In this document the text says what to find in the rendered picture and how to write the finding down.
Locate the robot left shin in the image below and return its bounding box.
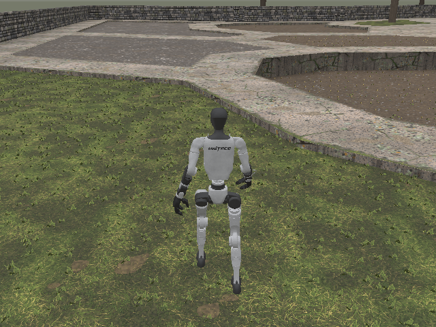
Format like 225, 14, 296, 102
197, 217, 206, 258

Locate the right robot upper arm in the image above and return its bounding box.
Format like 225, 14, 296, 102
233, 137, 251, 173

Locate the left robot upper arm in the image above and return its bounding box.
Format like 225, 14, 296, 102
186, 137, 205, 176

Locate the robot left forearm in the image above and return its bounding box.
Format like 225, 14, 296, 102
176, 165, 192, 199

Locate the left robot hand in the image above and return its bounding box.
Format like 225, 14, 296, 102
173, 196, 189, 216

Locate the robot right forearm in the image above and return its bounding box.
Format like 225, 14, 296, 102
243, 163, 252, 182

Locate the robot head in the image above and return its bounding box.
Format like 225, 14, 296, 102
207, 108, 230, 140

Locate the right robot hand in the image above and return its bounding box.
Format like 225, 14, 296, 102
236, 177, 251, 189

